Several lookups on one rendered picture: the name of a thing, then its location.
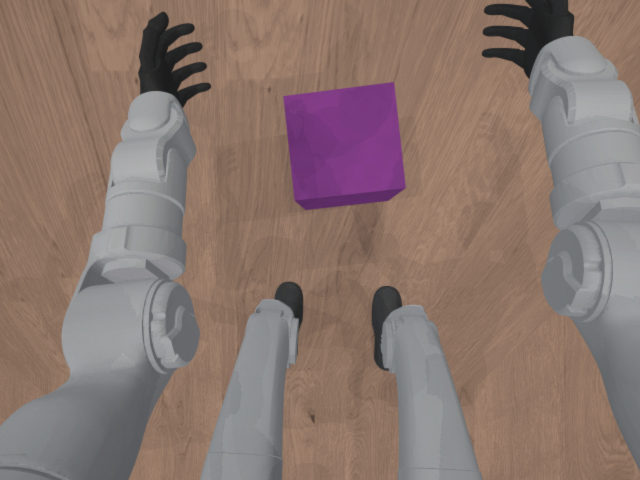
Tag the right robot thigh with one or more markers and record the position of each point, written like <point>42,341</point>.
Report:
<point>434,442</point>

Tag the right robot upper arm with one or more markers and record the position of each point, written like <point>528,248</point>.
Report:
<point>592,275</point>

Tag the robot right hand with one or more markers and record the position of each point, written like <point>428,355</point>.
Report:
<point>547,20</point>

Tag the carton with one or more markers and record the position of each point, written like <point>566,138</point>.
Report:
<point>344,146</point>

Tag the robot right shin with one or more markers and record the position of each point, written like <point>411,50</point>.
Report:
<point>409,310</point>

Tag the robot right forearm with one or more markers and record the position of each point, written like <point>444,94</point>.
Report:
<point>591,133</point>

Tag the robot left forearm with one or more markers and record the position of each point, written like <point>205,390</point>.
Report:
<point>141,235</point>

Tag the robot left hand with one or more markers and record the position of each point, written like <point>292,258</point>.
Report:
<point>157,64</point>

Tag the left robot upper arm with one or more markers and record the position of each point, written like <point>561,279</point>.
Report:
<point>122,343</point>

